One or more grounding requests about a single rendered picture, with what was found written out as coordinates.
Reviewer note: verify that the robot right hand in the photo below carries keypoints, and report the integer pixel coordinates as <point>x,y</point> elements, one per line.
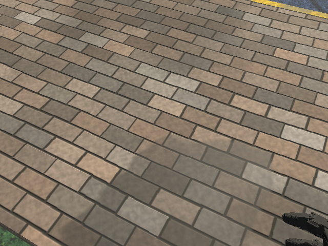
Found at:
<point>313,222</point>

